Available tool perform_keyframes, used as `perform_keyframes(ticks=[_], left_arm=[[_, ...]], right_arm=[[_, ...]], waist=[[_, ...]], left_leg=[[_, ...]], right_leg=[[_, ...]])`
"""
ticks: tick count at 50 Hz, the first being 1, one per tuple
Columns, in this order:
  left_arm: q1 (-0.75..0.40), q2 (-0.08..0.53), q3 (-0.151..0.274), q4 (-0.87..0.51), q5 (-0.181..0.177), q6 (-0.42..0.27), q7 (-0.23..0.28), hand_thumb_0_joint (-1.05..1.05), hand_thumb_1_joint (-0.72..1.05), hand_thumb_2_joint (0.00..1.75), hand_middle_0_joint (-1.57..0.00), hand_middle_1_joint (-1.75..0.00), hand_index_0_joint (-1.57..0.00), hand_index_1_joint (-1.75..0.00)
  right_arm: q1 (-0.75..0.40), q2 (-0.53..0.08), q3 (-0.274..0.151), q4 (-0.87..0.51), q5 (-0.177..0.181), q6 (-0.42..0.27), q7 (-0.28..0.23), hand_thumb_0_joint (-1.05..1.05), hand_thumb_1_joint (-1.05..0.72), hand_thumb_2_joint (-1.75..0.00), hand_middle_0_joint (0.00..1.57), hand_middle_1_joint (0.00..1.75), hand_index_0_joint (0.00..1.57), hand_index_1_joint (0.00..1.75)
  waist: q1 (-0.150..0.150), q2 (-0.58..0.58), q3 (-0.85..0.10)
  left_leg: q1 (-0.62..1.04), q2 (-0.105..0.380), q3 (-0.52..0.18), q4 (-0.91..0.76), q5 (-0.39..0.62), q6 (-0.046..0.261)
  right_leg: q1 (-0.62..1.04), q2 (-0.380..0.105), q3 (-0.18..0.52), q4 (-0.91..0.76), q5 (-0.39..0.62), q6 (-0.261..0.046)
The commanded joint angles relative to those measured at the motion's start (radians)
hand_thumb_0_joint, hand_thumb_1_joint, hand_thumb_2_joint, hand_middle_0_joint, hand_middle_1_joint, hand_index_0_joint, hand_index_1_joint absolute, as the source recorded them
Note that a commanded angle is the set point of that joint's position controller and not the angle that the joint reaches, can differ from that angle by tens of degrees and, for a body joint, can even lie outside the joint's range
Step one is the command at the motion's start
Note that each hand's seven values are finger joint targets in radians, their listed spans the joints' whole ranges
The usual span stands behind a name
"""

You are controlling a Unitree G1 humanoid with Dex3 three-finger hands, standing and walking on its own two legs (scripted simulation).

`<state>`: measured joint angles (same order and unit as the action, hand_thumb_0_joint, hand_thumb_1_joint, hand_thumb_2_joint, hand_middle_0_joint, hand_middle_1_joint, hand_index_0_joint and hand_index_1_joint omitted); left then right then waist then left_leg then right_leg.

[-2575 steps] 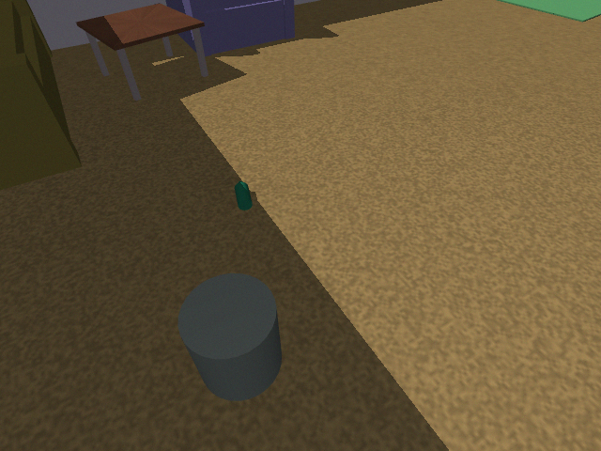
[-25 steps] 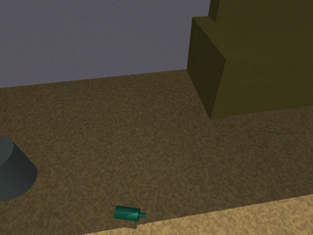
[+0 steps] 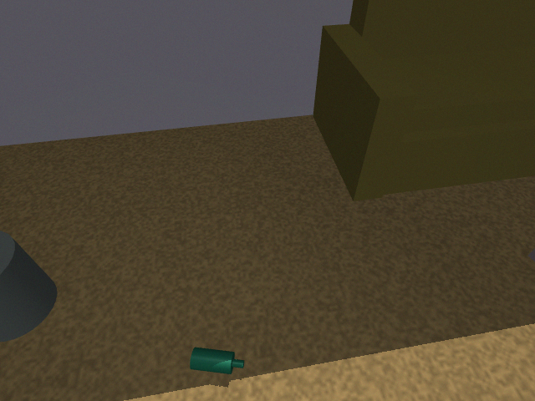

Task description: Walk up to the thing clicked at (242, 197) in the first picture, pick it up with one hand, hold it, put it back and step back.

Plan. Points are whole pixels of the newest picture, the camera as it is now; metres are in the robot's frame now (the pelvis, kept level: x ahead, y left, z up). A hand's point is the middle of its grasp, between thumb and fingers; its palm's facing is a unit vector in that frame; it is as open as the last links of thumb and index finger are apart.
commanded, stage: walk up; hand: left
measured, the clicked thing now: (218, 361) +0.44 +0.21 -0.73
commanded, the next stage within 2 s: stand in 0.66 s
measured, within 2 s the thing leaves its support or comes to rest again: neither
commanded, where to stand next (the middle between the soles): +0.05 -0.01 m, yaw +0 degrees
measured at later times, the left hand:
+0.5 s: hand out of the picture +0.09 +0.25 -0.14, palm faces -0.02 -0.94 -0.35, open 7.4 cm
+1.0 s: hand out of the picture +0.08 +0.24 -0.14, palm faces -0.04 -0.94 -0.34, open 7.4 cm
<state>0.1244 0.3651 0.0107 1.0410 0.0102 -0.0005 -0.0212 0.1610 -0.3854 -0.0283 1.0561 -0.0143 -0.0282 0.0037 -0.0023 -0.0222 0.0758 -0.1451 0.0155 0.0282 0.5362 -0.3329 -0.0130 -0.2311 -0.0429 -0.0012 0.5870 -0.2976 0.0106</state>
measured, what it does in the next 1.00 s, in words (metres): stands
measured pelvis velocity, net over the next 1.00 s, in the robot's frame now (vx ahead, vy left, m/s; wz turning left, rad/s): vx -0.02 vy -0.01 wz -0.01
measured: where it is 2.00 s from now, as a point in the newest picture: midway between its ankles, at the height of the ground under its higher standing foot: outside the picture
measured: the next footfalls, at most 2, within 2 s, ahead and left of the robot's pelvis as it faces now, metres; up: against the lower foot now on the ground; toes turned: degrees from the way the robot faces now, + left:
none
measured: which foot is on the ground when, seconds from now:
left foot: down 0.00-1.00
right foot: down 0.00-1.00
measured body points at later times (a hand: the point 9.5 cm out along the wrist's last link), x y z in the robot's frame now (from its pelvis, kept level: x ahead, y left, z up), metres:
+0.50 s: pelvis +0.00 +0.00 +0.00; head +0.01 -0.01 +0.45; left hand +0.09 +0.30 -0.12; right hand +0.08 -0.32 -0.12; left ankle -0.02 +0.13 -0.73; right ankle +0.01 -0.13 -0.73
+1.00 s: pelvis -0.02 -0.01 +0.02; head -0.01 -0.01 +0.47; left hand +0.09 +0.29 -0.11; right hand +0.07 -0.31 -0.12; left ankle -0.02 +0.13 -0.73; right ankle +0.01 -0.13 -0.73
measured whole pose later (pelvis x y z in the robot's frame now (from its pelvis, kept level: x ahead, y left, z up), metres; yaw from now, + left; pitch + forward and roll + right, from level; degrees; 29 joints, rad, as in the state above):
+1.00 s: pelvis -0.02 -0.01 +0.02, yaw -1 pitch -3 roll +0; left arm 0.06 0.35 0.00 1.13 0.01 -0.01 -0.01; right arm 0.07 -0.35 -0.01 1.12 -0.01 0.00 0.01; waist -0.01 0.00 0.07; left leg -0.07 0.04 0.03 0.32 -0.19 -0.03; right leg -0.15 -0.02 0.00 0.34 -0.14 0.01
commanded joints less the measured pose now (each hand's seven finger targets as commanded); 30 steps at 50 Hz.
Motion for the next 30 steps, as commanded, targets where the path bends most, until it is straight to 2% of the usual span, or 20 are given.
perform_keyframes(ticks=[1,3,4,5,7,9,10,11,13,14,15,16,19,20,23,25,26,29,30], left_arm=[[-0.057,0.201,0.048,-0.071,-0.004,-0.025,0.015,0.00,0.90,0.90,-0.20,-0.30,-0.20,-0.30],[-0.021,0.208,0.050,-0.061,-0.006,-0.034,0.014,0.00,0.90,0.90,-0.20,-0.30,-0.20,-0.30],[-0.022,0.219,0.051,-0.055,-0.006,-0.036,0.013,0.00,0.90,0.90,-0.20,-0.30,-0.20,-0.30],[-0.026,0.226,0.051,-0.059,-0.007,-0.035,0.013,0.00,0.90,0.90,-0.20,-0.30,-0.20,-0.30],[-0.028,0.245,0.055,-0.061,-0.009,-0.029,0.013,0.00,0.90,0.90,-0.20,-0.30,-0.20,-0.30],[-0.051,0.249,0.053,-0.071,-0.006,-0.025,0.013,0.00,0.90,0.90,-0.20,-0.30,-0.20,-0.30],[-0.071,0.244,0.052,-0.075,-0.005,-0.023,0.011,0.00,0.90,0.90,-0.20,-0.30,-0.20,-0.30],[-0.074,0.231,0.049,-0.077,-0.005,-0.021,0.010,0.00,0.90,0.90,-0.20,-0.30,-0.20,-0.30],[-0.065,0.215,0.047,-0.069,-0.004,-0.024,0.009,0.00,0.90,0.90,-0.20,-0.30,-0.20,-0.30],[-0.057,0.211,0.046,-0.066,-0.003,-0.026,0.009,0.00,0.90,0.90,-0.20,-0.30,-0.20,-0.30],[-0.037,0.209,0.049,-0.053,-0.004,-0.028,0.011,0.00,0.90,0.90,-0.20,-0.30,-0.20,-0.30],[-0.028,0.214,0.048,-0.052,-0.004,-0.030,0.011,0.00,0.90,0.90,-0.20,-0.30,-0.20,-0.30],[-0.027,0.226,0.052,-0.050,-0.006,-0.033,0.013,0.00,0.90,0.90,-0.20,-0.30,-0.20,-0.30],[-0.030,0.228,0.050,-0.057,-0.008,-0.034,0.014,0.00,0.90,0.90,-0.20,-0.30,-0.20,-0.30],[-0.052,0.233,0.051,-0.061,-0.008,-0.032,0.017,0.00,0.90,0.90,-0.20,-0.30,-0.20,-0.30],[-0.053,0.231,0.051,-0.065,-0.008,-0.029,0.017,0.00,0.90,0.90,-0.20,-0.30,-0.20,-0.30],[-0.066,0.226,0.049,-0.069,-0.005,-0.028,0.017,0.00,0.90,0.90,-0.20,-0.30,-0.20,-0.30],[-0.061,0.210,0.048,-0.062,-0.010,-0.028,0.015,0.00,0.90,0.90,-0.20,-0.30,-0.20,-0.30],[-0.055,0.206,0.047,-0.062,-0.009,-0.028,0.015,0.00,0.90,0.90,-0.20,-0.30,-0.20,-0.30]], right_arm=[[-0.034,-0.265,-0.051,-0.062,0.003,-0.029,-0.008,0.00,-0.90,-0.90,0.20,0.30,0.20,0.30],[-0.053,-0.242,-0.045,-0.074,0.007,-0.026,-0.010,0.00,-0.90,-0.90,0.20,0.30,0.20,0.30],[-0.058,-0.226,-0.043,-0.076,0.008,-0.023,-0.012,0.00,-0.90,-0.90,0.20,0.30,0.20,0.30],[-0.055,-0.219,-0.040,-0.077,0.009,-0.020,-0.013,0.00,-0.90,-0.90,0.20,0.30,0.20,0.30],[-0.052,-0.202,-0.037,-0.075,0.006,-0.015,-0.013,0.00,-0.90,-0.90,0.20,0.30,0.20,0.30],[-0.032,-0.196,-0.034,-0.069,0.002,-0.014,-0.008,0.00,-0.90,-0.90,0.20,0.30,0.20,0.30],[-0.013,-0.196,-0.036,-0.062,-0.001,-0.015,-0.008,0.00,-0.90,-0.90,0.20,0.30,0.20,0.30],[-0.010,-0.204,-0.037,-0.059,0.000,-0.017,-0.006,0.00,-0.90,-0.90,0.20,0.30,0.20,0.30],[-0.015,-0.224,-0.042,-0.056,0.002,-0.022,-0.006,0.00,-0.90,-0.90,0.20,0.30,0.20,0.30],[-0.020,-0.230,-0.041,-0.057,0.002,-0.024,-0.007,0.00,-0.90,-0.90,0.20,0.30,0.20,0.30],[-0.038,-0.230,-0.041,-0.060,0.006,-0.025,-0.008,0.00,-0.90,-0.90,0.20,0.30,0.20,0.30],[-0.047,-0.227,-0.040,-0.065,0.006,-0.024,-0.009,0.00,-0.90,-0.90,0.20,0.30,0.20,0.30],[-0.045,-0.207,-0.038,-0.068,0.009,-0.021,-0.012,0.00,-0.90,-0.90,0.20,0.30,0.20,0.30],[-0.038,-0.201,-0.034,-0.069,0.009,-0.020,-0.012,0.00,-0.90,-0.90,0.20,0.30,0.20,0.30],[-0.026,-0.189,-0.033,-0.063,0.006,-0.017,-0.010,0.00,-0.90,-0.90,0.20,0.30,0.20,0.30],[-0.038,-0.196,-0.034,-0.062,0.006,-0.016,-0.009,0.00,-0.90,-0.90,0.20,0.30,0.20,0.30],[-0.023,-0.197,-0.036,-0.058,0.004,-0.017,-0.009,0.00,-0.90,-0.90,0.20,0.30,0.20,0.30],[-0.034,-0.211,-0.037,-0.055,0.005,-0.021,-0.009,0.00,-0.90,-0.90,0.20,0.30,0.20,0.30],[-0.040,-0.213,-0.037,-0.056,0.006,-0.021,-0.010,0.00,-0.90,-0.90,0.20,0.30,0.20,0.30]], waist=[[0.014,0.073,-0.060],[0.024,0.086,-0.097],[0.019,0.080,-0.099],[0.014,0.075,-0.086],[0.010,0.032,-0.061],[0.000,0.008,-0.045],[-0.011,-0.005,-0.040],[-0.008,0.007,-0.030],[0.000,0.035,-0.038],[0.005,0.043,-0.049],[0.017,0.038,-0.056],[0.017,0.027,-0.057],[0.008,0.013,-0.080],[0.004,0.003,-0.087],[-0.007,-0.028,-0.091],[-0.003,-0.022,-0.079],[-0.012,-0.019,-0.084],[0.002,0.029,-0.076],[0.004,0.042,-0.085]], left_leg=[[0.039,0.224,-0.215,-0.164,0.290,0.171],[0.012,0.159,-0.125,-0.114,0.328,0.126],[-0.020,0.117,-0.088,-0.095,0.289,0.099],[-0.059,0.086,-0.061,-0.085,0.219,0.081],[-0.079,0.049,-0.040,-0.061,0.066,0.069],[-0.066,0.045,-0.046,-0.083,-0.014,0.075],[-0.055,0.055,-0.064,-0.108,-0.019,0.079],[-0.039,0.071,-0.088,-0.142,-0.012,0.083],[0.000,0.129,-0.157,-0.178,0.076,0.105],[0.005,0.157,-0.170,-0.184,0.141,0.117],[0.000,0.160,-0.159,-0.169,0.180,0.120],[-0.006,0.141,-0.127,-0.149,0.206,0.113],[-0.014,0.084,-0.060,-0.103,0.219,0.074],[-0.005,0.073,-0.046,-0.093,0.216,0.067],[-0.014,0.061,-0.031,-0.084,0.171,0.061],[0.007,0.066,-0.039,-0.100,0.150,0.067],[0.015,0.079,-0.053,-0.120,0.169,0.069],[0.024,0.115,-0.096,-0.163,0.227,0.079],[0.035,0.126,-0.099,-0.166,0.248,0.084]], right_leg=[[-0.027,0.004,-0.003,-0.047,0.081,-0.036],[0.069,-0.018,0.031,-0.094,0.211,-0.054],[0.103,-0.032,0.055,-0.101,0.271,-0.066],[0.117,-0.047,0.078,-0.109,0.279,-0.076],[0.084,-0.086,0.145,-0.153,0.166,-0.110],[0.033,-0.097,0.165,-0.181,0.056,-0.116],[0.014,-0.085,0.154,-0.178,0.019,-0.106],[-0.013,-0.063,0.130,-0.168,0.007,-0.090],[-0.030,-0.019,0.074,-0.117,0.053,-0.065],[-0.008,-0.012,0.052,-0.098,0.119,-0.054],[0.021,-0.010,0.044,-0.101,0.157,-0.052],[0.038,-0.018,0.052,-0.117,0.206,-0.055],[0.085,-0.059,0.103,-0.139,0.301,-0.084],[0.083,-0.074,0.120,-0.150,0.310,-0.089],[0.089,-0.088,0.140,-0.177,0.254,-0.099],[0.050,-0.078,0.127,-0.179,0.206,-0.093],[0.048,-0.072,0.118,-0.166,0.218,-0.088],[0.041,-0.033,0.073,-0.128,0.230,-0.064],[0.050,-0.032,0.068,-0.121,0.249,-0.065]])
